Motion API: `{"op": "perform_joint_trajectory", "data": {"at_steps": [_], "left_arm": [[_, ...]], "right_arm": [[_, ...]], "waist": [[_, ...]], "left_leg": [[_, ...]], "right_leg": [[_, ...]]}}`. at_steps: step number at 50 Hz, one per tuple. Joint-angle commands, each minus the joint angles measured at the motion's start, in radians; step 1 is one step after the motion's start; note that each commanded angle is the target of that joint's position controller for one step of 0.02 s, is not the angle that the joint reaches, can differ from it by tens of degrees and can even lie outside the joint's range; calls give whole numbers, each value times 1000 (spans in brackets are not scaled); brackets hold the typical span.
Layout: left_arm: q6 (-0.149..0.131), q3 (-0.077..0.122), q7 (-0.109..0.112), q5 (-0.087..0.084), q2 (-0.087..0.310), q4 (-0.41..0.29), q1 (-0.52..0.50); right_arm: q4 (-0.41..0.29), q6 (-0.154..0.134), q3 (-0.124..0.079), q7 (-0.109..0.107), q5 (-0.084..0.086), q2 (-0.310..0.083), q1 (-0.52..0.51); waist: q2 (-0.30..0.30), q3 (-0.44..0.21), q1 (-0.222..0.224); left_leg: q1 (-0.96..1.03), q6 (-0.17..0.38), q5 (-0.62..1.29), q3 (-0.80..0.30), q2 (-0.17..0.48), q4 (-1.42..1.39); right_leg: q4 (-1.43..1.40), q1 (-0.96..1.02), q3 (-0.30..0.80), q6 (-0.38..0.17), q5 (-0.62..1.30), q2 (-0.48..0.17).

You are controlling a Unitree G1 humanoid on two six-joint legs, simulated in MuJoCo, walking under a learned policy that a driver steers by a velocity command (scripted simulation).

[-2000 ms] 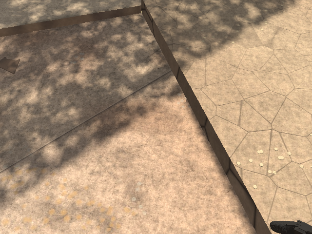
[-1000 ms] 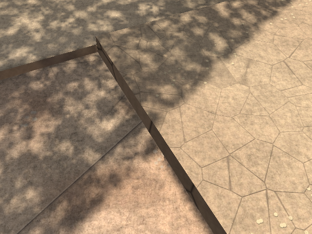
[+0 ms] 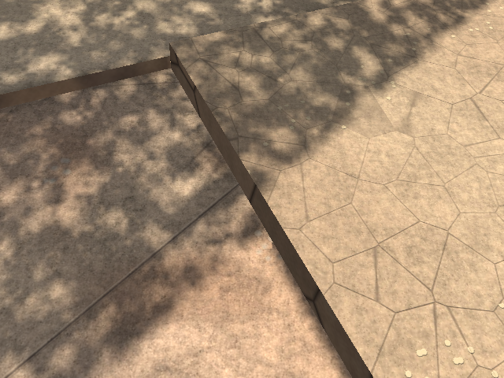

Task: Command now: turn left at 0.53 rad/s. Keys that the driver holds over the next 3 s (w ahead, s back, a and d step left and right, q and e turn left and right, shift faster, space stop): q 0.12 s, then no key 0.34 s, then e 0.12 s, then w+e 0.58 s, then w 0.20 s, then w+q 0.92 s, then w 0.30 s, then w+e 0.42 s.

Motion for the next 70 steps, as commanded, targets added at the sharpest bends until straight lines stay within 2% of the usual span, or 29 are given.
{"op": "perform_joint_trajectory", "data": {"at_steps": [1,6,11,14,16,17,18,21,25,28,30,31,33,34,37,40,43,46,47,48,49,50,51,52,53,56,63,68,70], "left_arm": [[-19,9,0,-2,56,-69,-41],[-34,7,-9,-4,63,-70,-43],[-54,2,-28,-9,72,-59,2],[-69,-2,-42,3,66,-43,69],[-64,8,-32,35,174,-59,31],[-67,-8,-34,42,116,-53,41],[-73,-16,-35,34,98,-56,29],[-72,-24,-25,2,87,-40,5],[-45,-34,-27,6,68,-9,33],[-36,-25,-29,-17,115,-3,65],[-58,-33,-41,-3,95,-15,76],[-61,-43,-40,-12,58,-13,44],[-61,-37,-38,-28,62,-38,-15],[-62,-31,-38,-31,80,-68,-63],[-67,-26,-53,-40,59,-73,-25],[-76,-41,-82,-25,25,-77,-31],[-69,-46,-99,-22,35,-83,-3],[-55,-22,-91,-23,79,-46,151],[-52,9,-80,-34,130,-17,278],[-53,42,-60,-31,264,-9,398],[-81,31,-72,-16,288,-44,393],[-100,11,-78,-12,213,-53,335],[-109,-3,-79,-9,166,-60,296],[-109,-12,-76,-8,143,-71,244],[-106,-19,-69,-2,125,-84,204],[-105,-19,-47,2,124,-95,199],[-98,-17,-12,-14,114,-36,305],[-91,-7,-13,-17,123,-8,327],[-85,-3,-13,-10,129,-12,310]], "right_arm": [[-78,-2,-49,-12,2,-176,-9],[-98,12,-58,-9,-3,-198,-34],[-106,23,-44,0,-6,-174,-71],[-99,29,-29,-4,8,-145,-86],[-93,15,-11,-2,-19,-87,14],[-100,12,-24,-7,-25,-138,-24],[-91,14,-43,-11,-13,-190,-41],[-60,30,-40,-13,-6,-136,-36],[-41,19,-1,-3,-7,-29,-66],[-3,16,-25,-9,-6,-94,-24],[-6,23,-47,-24,-20,-191,8],[3,24,-49,-16,-25,-171,27],[-1,13,-50,-14,-26,-173,54],[4,-4,-52,-18,-24,-183,83],[14,-53,-38,-26,0,-132,69],[7,-61,-48,-20,-4,-156,31],[9,-64,-64,-1,10,-189,31],[12,-64,-58,13,15,-170,26],[12,-68,-40,16,-1,-124,41],[-50,-76,-13,14,-30,-43,12],[-96,-103,-7,8,-5,-43,-11],[-95,-120,-24,17,38,-124,-44],[-92,-132,-29,22,40,-148,-58],[-74,-138,-31,19,14,-142,-50],[-65,-136,-34,19,-10,-136,-41],[-60,-118,-35,29,-26,-106,-39],[-109,-120,2,49,-8,-14,-264],[-128,-132,-12,68,0,-60,-290],[-107,-129,-25,67,4,-84,-217]], "waist": [[149,-122,-7],[182,-100,-17],[194,-141,-17],[159,-140,30],[-149,-125,-63],[-190,-128,-20],[-142,-105,-3],[-105,-85,-6],[-147,-108,23],[-132,-104,12],[27,-158,28],[112,-158,-2],[238,-47,-51],[270,26,-77],[192,74,-38],[157,30,-38],[161,1,-29],[101,-36,56],[28,-98,114],[-262,-134,143],[-271,-219,129],[-147,-128,124],[-110,-62,100],[-32,-31,67],[-25,-17,41],[-41,-30,19],[-51,3,96],[-62,8,85],[-93,-42,49]], "left_leg": [[194,160,339,-263,225,-94],[108,164,201,-341,205,-85],[100,158,341,-381,209,-18],[48,84,279,-368,152,36],[-131,-38,-224,-154,-57,232],[-143,-87,-406,-114,-40,364],[-162,-112,-407,-113,-20,489],[-210,-160,-319,-122,2,545],[-47,-175,-232,3,33,198],[114,-136,64,34,10,-101],[230,-62,161,-27,117,3],[190,-12,-87,-49,126,-25],[158,94,-480,-267,272,-198],[139,147,-496,-380,366,-264],[239,138,-357,-320,388,-286],[188,91,-129,-106,311,-285],[85,78,-106,12,288,-252],[-40,43,-62,88,278,-67],[-102,1,56,167,230,167],[-371,-102,-163,247,105,613],[-556,-111,-377,23,-7,815],[-650,-83,-305,-33,64,881],[-644,-52,-217,-21,102,844],[-594,-47,-139,-20,136,778],[-528,-51,-76,-23,155,698],[-447,-92,45,9,130,590],[-325,-137,360,57,60,157],[-341,-65,281,26,65,51],[-256,-28,188,70,33,42]], "right_leg": [[-110,-85,30,21,36,-4],[-278,10,44,25,20,14],[-408,135,18,-2,16,8],[-705,314,15,-53,285,-18],[-725,422,298,-223,636,-284],[-754,348,403,-364,600,-384],[-760,342,379,-377,548,-365],[-728,381,250,-298,493,-269],[-688,378,150,-262,587,-177],[-665,341,192,-223,552,-155],[-632,221,133,-143,302,-84],[-557,192,29,-101,67,5],[-316,-4,-68,-82,-107,54],[-164,-112,-37,-91,-164,-1],[-66,-282,44,-118,-110,-88],[-202,-124,-47,-101,18,-100],[-332,80,-116,-92,71,-68],[-429,334,-184,-130,106,9],[-465,498,-149,-165,95,25],[-644,657,313,-301,-37,-212],[-878,704,821,-446,-308,-362],[-907,665,763,-436,-364,-387],[-884,591,648,-402,-288,-350],[-860,515,536,-364,-152,-304],[-858,447,440,-339,-17,-259],[-876,394,296,-332,266,-196],[-863,338,150,-275,410,-139],[-775,504,208,-257,516,-226],[-684,569,187,-243,771,-225]]}}
Next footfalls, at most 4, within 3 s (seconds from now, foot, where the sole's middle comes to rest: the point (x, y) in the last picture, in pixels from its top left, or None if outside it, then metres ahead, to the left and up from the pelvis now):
0.30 right None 0.07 -0.15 -0.78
0.58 left None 0.00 0.12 -0.78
0.94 right None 0.16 -0.16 -0.78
1.44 left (249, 350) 0.51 -0.03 -0.78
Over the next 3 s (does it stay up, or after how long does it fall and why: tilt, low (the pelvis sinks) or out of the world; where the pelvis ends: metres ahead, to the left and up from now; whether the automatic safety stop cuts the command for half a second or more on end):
stays up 1.15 -0.13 0.12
